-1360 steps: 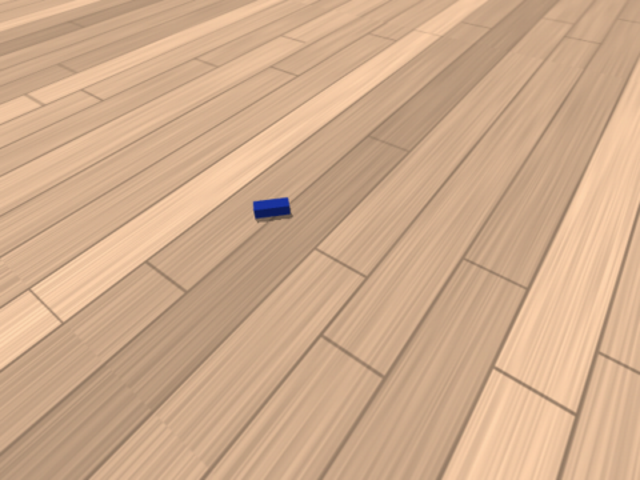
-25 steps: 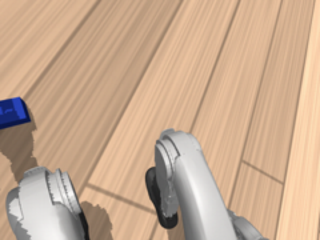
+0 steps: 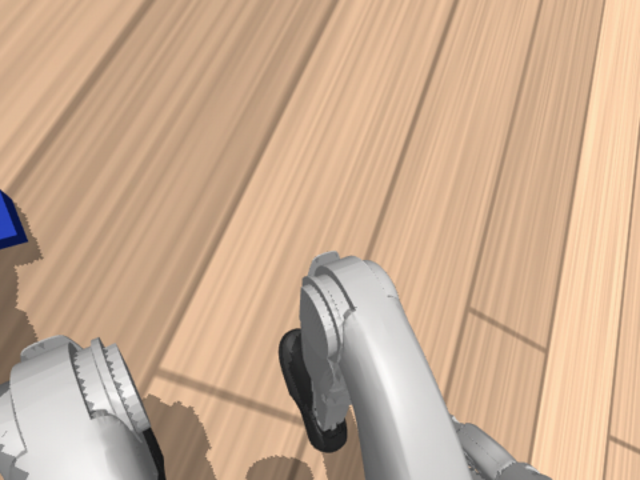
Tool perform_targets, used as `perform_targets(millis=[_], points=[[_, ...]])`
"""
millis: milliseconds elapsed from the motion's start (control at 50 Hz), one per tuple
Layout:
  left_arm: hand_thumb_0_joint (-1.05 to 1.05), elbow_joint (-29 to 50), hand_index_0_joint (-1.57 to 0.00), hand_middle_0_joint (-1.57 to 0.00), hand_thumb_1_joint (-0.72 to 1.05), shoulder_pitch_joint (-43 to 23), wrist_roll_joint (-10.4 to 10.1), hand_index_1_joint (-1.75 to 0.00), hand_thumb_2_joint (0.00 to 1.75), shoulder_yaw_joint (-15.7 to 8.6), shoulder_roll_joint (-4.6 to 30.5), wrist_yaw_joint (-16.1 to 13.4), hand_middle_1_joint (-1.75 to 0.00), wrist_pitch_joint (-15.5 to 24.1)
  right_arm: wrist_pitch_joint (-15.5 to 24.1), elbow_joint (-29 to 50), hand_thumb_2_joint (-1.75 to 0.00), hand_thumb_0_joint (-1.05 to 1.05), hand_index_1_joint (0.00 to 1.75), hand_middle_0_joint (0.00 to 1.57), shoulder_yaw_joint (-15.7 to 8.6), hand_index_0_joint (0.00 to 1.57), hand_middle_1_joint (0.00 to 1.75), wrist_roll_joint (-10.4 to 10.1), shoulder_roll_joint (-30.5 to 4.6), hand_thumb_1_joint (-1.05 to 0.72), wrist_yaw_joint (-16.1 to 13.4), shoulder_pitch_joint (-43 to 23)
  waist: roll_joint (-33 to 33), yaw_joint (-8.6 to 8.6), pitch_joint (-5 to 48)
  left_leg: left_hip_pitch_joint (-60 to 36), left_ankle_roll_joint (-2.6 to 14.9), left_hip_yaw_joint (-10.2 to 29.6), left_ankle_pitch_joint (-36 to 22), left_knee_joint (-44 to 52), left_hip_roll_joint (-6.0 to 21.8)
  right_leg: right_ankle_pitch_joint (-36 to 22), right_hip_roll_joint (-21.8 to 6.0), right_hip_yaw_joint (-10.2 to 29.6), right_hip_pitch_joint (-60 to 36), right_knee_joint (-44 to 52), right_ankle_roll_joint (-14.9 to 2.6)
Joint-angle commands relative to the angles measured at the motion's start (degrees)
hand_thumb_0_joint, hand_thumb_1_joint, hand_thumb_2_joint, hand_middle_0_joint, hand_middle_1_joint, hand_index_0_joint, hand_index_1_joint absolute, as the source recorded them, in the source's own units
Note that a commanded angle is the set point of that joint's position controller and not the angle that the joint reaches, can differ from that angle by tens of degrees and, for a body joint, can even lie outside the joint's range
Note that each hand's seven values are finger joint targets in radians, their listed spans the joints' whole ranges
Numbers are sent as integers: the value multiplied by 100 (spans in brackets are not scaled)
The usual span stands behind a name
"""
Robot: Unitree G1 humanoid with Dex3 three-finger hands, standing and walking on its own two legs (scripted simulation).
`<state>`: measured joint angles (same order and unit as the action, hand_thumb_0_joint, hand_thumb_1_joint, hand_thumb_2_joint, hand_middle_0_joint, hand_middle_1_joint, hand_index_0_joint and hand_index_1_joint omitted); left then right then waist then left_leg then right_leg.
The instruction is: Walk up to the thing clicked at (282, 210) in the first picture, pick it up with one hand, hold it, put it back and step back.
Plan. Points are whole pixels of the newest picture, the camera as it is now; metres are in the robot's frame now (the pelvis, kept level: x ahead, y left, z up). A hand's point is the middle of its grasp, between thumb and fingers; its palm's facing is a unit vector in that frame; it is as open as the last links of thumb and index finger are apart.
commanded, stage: rest palm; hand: left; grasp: from above
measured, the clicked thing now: out of the picture +0.44 +0.33 -0.27
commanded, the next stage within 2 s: close in 0.28 s
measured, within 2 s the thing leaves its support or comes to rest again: neither
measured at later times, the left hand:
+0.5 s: hand out of the picture +0.43 +0.31 -0.25, palm faces -0.45 -0.15 -0.88, open 14.0 cm
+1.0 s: hand out of the picture +0.43 +0.32 -0.25, palm faces -0.46 -0.15 -0.88, open 12.0 cm
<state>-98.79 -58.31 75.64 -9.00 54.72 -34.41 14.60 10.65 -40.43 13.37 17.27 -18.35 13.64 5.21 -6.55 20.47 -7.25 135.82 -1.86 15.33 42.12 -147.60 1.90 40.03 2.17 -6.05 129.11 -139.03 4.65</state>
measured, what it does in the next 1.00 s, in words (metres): stands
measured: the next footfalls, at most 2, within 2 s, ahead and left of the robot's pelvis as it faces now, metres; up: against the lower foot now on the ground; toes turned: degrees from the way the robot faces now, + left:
none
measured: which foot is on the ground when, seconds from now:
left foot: down 0.00-1.00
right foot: down 0.00-1.00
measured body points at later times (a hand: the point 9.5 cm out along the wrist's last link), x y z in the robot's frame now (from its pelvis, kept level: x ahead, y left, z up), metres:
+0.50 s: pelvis +0.00 +0.00 +0.00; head +0.27 +0.12 +0.33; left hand +0.45 +0.32 -0.20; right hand +0.06 -0.25 -0.07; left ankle +0.06 +0.13 -0.26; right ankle +0.10 -0.13 -0.26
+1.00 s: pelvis +0.00 +0.00 +0.00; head +0.27 +0.13 +0.34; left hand +0.45 +0.32 -0.20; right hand +0.06 -0.25 -0.06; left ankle +0.06 +0.13 -0.26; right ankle +0.10 -0.13 -0.26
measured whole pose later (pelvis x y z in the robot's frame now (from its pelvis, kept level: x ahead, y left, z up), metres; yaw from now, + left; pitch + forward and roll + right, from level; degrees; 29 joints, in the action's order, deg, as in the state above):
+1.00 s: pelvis +0.00 +0.00 +0.00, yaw -1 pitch +27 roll -14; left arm -100.9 -59.0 74.9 -7.3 56.3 -36.6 14.2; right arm 13.2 -39.7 16.0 17.5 -19.3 15.9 3.9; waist -7.7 21.2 -9.2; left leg 135.3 -1.5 16.8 42.2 -148.4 2.0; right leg 39.3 2.8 -7.2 128.0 -138.3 5.0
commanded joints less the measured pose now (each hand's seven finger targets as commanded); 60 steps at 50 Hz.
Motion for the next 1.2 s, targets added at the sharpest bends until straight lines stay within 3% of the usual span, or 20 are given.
perform_targets(millis=[0, 160, 180, 220, 280, 320, 360, 400, 520, 660, 700, 780, 840, 940, 1000, 1040, 1060, 1120, 1160, 1180], points=[[0, 482, -4, -6, -56, -1424, -31, -98, 102, 47, 1149, -300, -96, 41, 8, -138, -90, 0, 30, 20, -520, 20, 30, 40, -1782, -89, -10, 1084, 2910, 240, 3668, -2915, 203, -801, -1350, 1467, 54, -1688, 205, -869, -1883, 1175, -515], [0, 365, -6, -7, -54, -1511, -25, -99, 99, 105, 1172, -414, -98, -18, 175, -119, -90, 0, 30, 20, -457, 20, 30, 50, -1859, -89, 107, 901, 2741, 285, 3436, -2879, 203, -753, -1252, 1432, 44, -1591, 196, -930, -1765, 1133, -494], [0, 491, -5, -7, -54, -1563, -54, -99, 100, 19, 1313, -454, -98, -11, 186, -143, -90, 0, 30, 20, -444, 20, 30, 46, -1885, -89, 112, 942, 2851, 253, 3594, -2981, 188, -720, -1324, 1486, 59, -1628, 215, -945, -1870, 1147, -504], [0, 430, -5, -6, -55, -1511, -7, -99, 100, 143, 1184, -484, -98, -39, 215, -56, -90, 0, 30, 20, -458, 20, 30, 45, -1895, -90, 139, 902, 2940, 264, 3691, -3059, 180, -724, -1406, 1479, 69, -1720, 227, -922, -1896, 1113, -520], [0, 440, -5, -7, -54, -1532, -70, -99, 100, -29, 1406, -547, -98, -90, 207, -137, -90, 0, 30, 20, -434, 20, 30, 40, -1939, -90, 149, 956, 2940, 241, 3771, -2994, 191, -724, -1531, 1463, 79, -1834, 250, -901, -2039, 1169, -500], [0, 142, -6, -7, -54, -1396, -42, -99, 99, 148, 1174, -480, -99, -173, 248, -76, -90, 0, 30, 20, -407, 20, 30, 40, -1913, -90, 186, 831, 2807, 301, 3431, -2879, 197, -728, -1440, 1410, 78, -1769, 238, -917, -1863, 1078, -497], [0, 332, -6, -7, -54, -1524, -98, -99, 100, -6, 1385, -506, -97, -155, 249, -96, -90, 0, 30, 20, -377, 20, 30, 39, -1914, -90, 181, 893, 2862, 280, 3637, -2935, 200, -711, -1470, 1414, 85, -1801, 253, -909, -2024, 1151, -494], [0, 240, -12, -12, -44, -1469, -106, -97, 94, 56, 1354, -464, -97, -166, 309, -60, -90, 0, 30, 20, -365, 20, 30, 23, -1949, -89, 201, 862, 2769, 329, 3437, -2823, 223, -737, -1360, 1364, 73, -1730, 236, -901, -1974, 1139, -475], [0, 384, -18, -18, -36, -1528, -170, -91, 86, -17, 1463, -425, -92, -158, 322, -83, -90, 0, 30, 20, -319, 20, 30, 7, -1923, -89, 191, 933, 2901, 320, 3715, -2977, 195, -690, -1568, 1367, 100, -1896, 248, -937, -2130, 1112, -480], [0, 232, -25, -24, -27, -1382, -178, -86, 79, 206, 1300, -306, -88, -160, 297, 24, -90, 0, 30, 20, -331, 20, 30, -3, -1978, -89, 181, 894, 2762, 361, 3444, -2798, 214, -689, -1363, 1380, 97, -1729, 274, -923, -2064, 1173, -482], [0, 517, -27, -25, -25, -1516, -231, -84, 78, 23, 1497, -321, -86, -107, 280, -27, -90, 0, 30, 20, -321, 20, 30, -27, -1991, -89, 172, 972, 2857, 290, 3676, -2967, 196, -667, -1547, 1412, 89, -1857, 251, -961, -2113, 1165, -484], [0, 289, -32, -30, -19, -1331, -225, -81, 74, 147, 1382, -289, -83, -75, 253, 26, -90, 0, 30, 20, -281, 20, 30, -31, -1946, -89, 175, 868, 2707, 319, 3448, -2773, 204, -650, -1355, 1414, 116, -1705, 276, -950, -2095, 1203, -477], [0, 526, -33, -32, -18, -1449, -209, -80, 73, 117, 1410, -347, -82, -8, 260, 15, -90, 0, 30, 20, -326, 20, 30, -12, -1989, -89, 164, 854, 2932, 261, 3647, -2988, 170, -644, -1516, 1450, 117, -1840, 278, -965, -2117, 1149, -500], [0, 334, -40, -38, -9, -1368, -147, -76, 70, 97, 1400, -436, -78, -14, 236, -29, -90, 0, 30, 20, -281, 20, 30, -3, -1932, -89, 157, 852, 2820, 284, 3484, -2865, 175, -645, -1418, 1452, 121, -1750, 288, -986, -2031, 1196, -492], [0, 211, -43, -41, -4, -1424, -134, -74, 67, 201, 1333, -467, -77, -42, 246, -9, -90, 0, 30, 20, -278, 20, 30, -3, -1972, -89, 143, 826, 2688, 388, 3205, -2732, 186, -643, -1204, 1466, 115, -1588, 264, -970, -1957, 1225, -487], [0, 485, -45, -42, -2, -1646, -172, -72, 64, 284, 1290, -490, -75, -28, 261, 51, -90, 0, 30, 20, -291, 20, 30, -3, -1995, -89, 131, 797, 2898, 354, 3444, -2883, 174, -630, -1290, 1506, 125, -1640, 277, -948, -2011, 1230, -514], [0, 296, -46, -44, 0, -1423, -155, -71, 62, 154, 1412, -524, -73, -48, 259, 17, -90, 0, 30, 20, -289, 20, 30, 37, -2022, -89, 128, 847, 2808, 351, 3511, -2948, 178, -620, -1343, 1506, 125, -1699, 279, -981, -2093, 1243, -500], [0, 172, -50, -47, 4, -1418, -173, -69, 61, 214, 1349, -522, -71, -68, 289, 17, -90, 0, 30, 20, -289, 20, 30, 3, -2026, -89, 132, 829, 2720, 408, 3286, -2807, 176, -620, -1215, 1511, 135, -1600, 291, -967, -2048, 1266, -490], [0, 464, -52, -49, 7, -1564, -169, -66, 56, 142, 1478, -542, -69, -73, 295, 34, -90, 0, 30, 20, -297, 20, 30, -5, -2032, -89, 117, 874, 2936, 315, 3518, -2987, 161, -633, -1324, 1530, 122, -1670, 268, -978, -2075, 1252, -498], [0, 438, -53, -50, 8, -1579, -177, -66, 56, 256, 1360, -542, -69, -80, 306, 79, -90, 0, 30, 20, -276, 20, 30, 8, -1995, -89, 131, 780, 2976, 319, 3466, -2946, 156, -641, -1276, 1550, 134, -1635, 274, -952, -2071, 1246, -518]])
